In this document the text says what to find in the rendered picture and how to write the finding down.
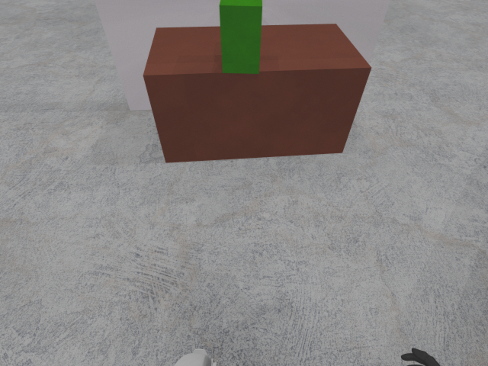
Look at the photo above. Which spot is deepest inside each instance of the robot left shin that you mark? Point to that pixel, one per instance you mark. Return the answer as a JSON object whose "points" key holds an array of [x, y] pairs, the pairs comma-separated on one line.
{"points": [[202, 351]]}

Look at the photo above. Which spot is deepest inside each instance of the pedestal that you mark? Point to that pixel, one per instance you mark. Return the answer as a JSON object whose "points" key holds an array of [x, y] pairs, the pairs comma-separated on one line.
{"points": [[302, 102]]}

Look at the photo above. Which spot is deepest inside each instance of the carton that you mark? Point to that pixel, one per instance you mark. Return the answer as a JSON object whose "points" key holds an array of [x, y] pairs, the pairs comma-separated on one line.
{"points": [[240, 31]]}

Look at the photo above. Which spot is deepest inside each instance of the robot right hand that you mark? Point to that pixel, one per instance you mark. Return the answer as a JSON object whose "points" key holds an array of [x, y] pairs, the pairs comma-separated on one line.
{"points": [[421, 357]]}

